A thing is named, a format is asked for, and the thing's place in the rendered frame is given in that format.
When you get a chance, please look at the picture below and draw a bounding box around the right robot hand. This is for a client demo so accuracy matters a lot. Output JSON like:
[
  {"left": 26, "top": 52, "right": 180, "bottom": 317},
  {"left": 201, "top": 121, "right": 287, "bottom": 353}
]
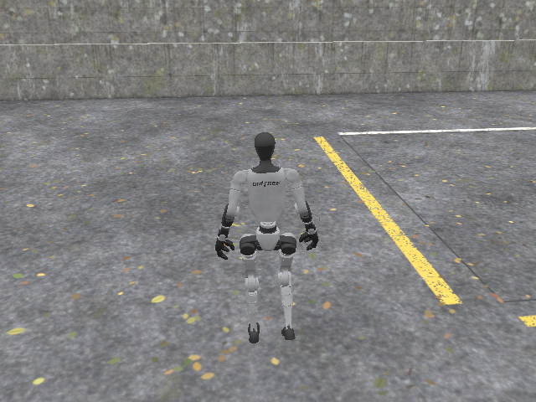
[{"left": 299, "top": 232, "right": 319, "bottom": 250}]

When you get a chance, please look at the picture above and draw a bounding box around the right robot forearm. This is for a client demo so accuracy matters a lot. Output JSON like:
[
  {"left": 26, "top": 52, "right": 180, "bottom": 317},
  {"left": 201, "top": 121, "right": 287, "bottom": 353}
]
[{"left": 300, "top": 201, "right": 317, "bottom": 235}]

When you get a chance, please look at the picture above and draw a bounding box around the left robot foot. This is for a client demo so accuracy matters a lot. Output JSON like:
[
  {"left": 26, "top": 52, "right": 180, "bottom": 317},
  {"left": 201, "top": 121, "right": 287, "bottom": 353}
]
[{"left": 248, "top": 322, "right": 260, "bottom": 343}]

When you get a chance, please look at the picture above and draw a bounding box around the left robot shin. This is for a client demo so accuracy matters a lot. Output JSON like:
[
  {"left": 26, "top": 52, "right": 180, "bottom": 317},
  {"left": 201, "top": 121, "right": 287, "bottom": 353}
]
[{"left": 245, "top": 278, "right": 258, "bottom": 332}]

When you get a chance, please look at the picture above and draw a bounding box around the left robot hand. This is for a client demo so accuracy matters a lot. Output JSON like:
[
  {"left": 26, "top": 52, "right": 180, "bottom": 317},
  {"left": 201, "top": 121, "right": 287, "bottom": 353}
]
[{"left": 215, "top": 238, "right": 235, "bottom": 260}]

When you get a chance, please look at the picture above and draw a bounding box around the left robot forearm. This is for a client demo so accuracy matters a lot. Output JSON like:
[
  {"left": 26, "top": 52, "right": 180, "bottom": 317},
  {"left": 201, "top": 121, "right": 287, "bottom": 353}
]
[{"left": 217, "top": 204, "right": 235, "bottom": 241}]

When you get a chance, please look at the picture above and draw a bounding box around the robot right upper arm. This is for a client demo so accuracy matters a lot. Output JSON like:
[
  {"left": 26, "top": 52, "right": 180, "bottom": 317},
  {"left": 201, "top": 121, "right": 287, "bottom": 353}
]
[{"left": 283, "top": 168, "right": 308, "bottom": 214}]

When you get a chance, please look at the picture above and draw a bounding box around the robot left upper arm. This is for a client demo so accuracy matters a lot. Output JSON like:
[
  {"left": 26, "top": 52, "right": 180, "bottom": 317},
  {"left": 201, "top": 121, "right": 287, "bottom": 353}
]
[{"left": 226, "top": 169, "right": 249, "bottom": 217}]

